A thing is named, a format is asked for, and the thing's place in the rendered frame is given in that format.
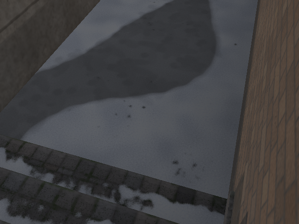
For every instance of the stairs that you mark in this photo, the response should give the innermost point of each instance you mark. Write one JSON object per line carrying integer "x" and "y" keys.
{"x": 41, "y": 185}

